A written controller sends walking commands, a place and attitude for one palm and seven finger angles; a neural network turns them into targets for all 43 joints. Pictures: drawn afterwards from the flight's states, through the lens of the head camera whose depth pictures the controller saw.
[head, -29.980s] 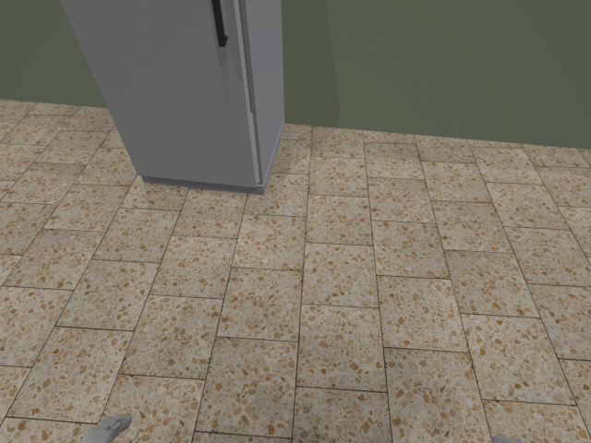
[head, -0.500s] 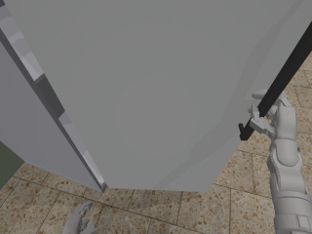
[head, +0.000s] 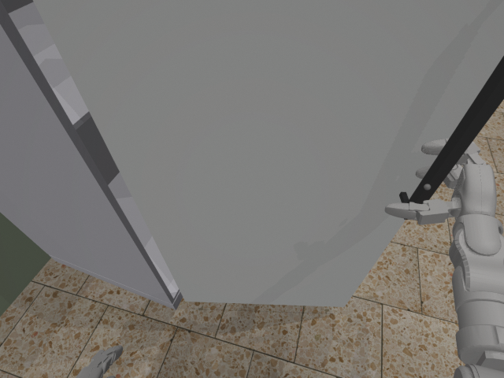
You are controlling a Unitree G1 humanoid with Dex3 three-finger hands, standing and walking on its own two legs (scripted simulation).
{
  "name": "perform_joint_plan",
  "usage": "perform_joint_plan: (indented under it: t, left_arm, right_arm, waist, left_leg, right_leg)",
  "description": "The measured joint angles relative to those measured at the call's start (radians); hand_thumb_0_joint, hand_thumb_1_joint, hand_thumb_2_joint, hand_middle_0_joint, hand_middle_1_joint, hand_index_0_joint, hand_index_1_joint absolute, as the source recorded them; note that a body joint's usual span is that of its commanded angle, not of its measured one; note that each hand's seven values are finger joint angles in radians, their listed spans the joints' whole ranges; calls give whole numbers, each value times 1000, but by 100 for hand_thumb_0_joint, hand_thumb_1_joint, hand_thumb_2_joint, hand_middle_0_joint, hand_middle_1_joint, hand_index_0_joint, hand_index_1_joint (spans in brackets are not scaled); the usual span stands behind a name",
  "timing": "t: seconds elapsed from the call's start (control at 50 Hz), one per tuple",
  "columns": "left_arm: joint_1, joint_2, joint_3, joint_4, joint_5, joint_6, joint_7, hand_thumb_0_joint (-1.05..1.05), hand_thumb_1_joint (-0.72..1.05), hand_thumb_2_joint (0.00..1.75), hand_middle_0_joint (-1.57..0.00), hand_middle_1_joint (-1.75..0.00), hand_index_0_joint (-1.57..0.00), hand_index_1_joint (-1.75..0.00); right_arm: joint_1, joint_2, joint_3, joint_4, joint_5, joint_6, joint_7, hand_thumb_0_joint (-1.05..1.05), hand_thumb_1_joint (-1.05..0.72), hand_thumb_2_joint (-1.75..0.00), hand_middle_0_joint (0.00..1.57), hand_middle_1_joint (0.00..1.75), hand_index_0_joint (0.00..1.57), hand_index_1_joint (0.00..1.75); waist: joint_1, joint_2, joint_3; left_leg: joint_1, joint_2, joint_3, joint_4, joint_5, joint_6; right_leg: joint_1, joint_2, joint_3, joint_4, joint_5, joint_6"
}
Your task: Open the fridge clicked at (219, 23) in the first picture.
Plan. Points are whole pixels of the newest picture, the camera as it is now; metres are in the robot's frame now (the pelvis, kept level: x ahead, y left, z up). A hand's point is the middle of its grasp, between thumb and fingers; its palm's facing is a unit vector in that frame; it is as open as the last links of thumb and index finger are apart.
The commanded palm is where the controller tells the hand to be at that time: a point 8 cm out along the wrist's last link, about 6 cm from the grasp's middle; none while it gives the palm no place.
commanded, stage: loosen the grip on the handle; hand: right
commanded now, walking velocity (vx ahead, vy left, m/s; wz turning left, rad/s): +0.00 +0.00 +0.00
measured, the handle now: (466, 114) +0.44 -0.25 +0.22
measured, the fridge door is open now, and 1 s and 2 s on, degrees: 72 70 70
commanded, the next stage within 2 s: slip the hand off the handle in 0.20 s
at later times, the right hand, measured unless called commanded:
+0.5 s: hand (463, 187) +0.40 -0.28 +0.11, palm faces +0.29 +0.93 -0.23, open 14.6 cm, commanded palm +0.36 -0.32 +0.12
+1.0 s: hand (501, 195) +0.39 -0.33 +0.12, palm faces +0.24 +0.94 -0.24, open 14.6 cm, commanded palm +0.33 -0.36 +0.12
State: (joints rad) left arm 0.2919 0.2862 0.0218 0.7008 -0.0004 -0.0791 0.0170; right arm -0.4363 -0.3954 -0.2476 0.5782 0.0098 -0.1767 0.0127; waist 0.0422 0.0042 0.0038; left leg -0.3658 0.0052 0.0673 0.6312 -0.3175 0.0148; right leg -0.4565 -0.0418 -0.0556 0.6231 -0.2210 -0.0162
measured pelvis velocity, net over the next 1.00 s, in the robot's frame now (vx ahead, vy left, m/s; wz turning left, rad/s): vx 0.02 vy -0.02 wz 0.01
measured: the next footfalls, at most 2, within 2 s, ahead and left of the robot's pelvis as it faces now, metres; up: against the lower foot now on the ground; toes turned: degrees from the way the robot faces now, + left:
none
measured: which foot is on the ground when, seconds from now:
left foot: down 0.00-1.00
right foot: down 0.00-1.00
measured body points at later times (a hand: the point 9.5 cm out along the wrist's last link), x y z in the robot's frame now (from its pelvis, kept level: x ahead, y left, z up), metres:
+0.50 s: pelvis +0.04 +0.01 +0.00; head +0.08 +0.00 +0.45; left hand +0.18 +0.27 -0.10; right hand +0.38 -0.33 +0.13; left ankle +0.01 +0.11 -0.72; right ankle +0.06 -0.12 -0.72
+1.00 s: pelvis +0.02 -0.02 -0.01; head +0.06 -0.03 +0.44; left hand +0.11 +0.25 -0.11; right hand +0.37 -0.38 +0.13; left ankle +0.01 +0.11 -0.72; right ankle +0.06 -0.12 -0.72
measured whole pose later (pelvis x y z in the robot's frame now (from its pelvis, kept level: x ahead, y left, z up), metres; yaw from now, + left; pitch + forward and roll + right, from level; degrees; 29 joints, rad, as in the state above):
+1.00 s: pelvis +0.02 -0.02 -0.01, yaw +1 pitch +6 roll +2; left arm 0.31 0.26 -0.01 0.68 -0.02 -0.05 0.08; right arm -0.32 -0.55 -0.48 0.55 0.13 -0.22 0.25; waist 0.04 -0.01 -0.02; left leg -0.41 0.00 0.05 0.67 -0.36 -0.01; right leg -0.53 -0.05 -0.06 0.72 -0.30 -0.03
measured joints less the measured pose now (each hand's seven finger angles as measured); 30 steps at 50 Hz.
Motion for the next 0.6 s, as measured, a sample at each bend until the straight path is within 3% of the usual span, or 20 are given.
perform_joint_plan:
  t: [0.16,0.3,0.44,0.6]
  left_arm:
    - [10,-26,2,20,8,18,20,1,91,90,-20,-30,-20,-30]
    - [-13,-42,-6,13,0,17,25,1,91,90,-21,-30,-20,-30]
    - [-74,-42,-20,6,-6,19,51,1,90,90,-21,-30,-20,-30]
    - [-79,-21,-15,-19,-10,14,62,1,91,90,-21,-30,-20,-30]
  right_arm:
    - [98,2,-43,-78,7,-47,6,-1,49,-23,39,128,37,128]
    - [191,-3,-88,-180,57,-11,31,-1,53,-20,31,119,30,120]
    - [145,-46,-143,-124,76,34,91,-2,55,-20,27,116,27,116]
    - [135,-89,-184,-99,94,3,170,-2,55,-20,26,115,26,115]
  waist:
    - [4,-3,-12]
    - [-10,-17,-33]
    - [-24,-6,-29]
    - [-34,-2,-29]
  left_leg:
    - [10,-14,-11,3,-31,10]
    - [26,-9,-19,4,-55,6]
    - [14,-4,-7,19,-68,5]
    - [-7,-7,-2,28,-68,1]
  right_leg:
    - [11,-13,-6,14,-38,16]
    - [31,-8,-14,10,-62,19]
    - [11,-4,-1,28,-71,20]
    - [-23,-7,5,61,-83,14]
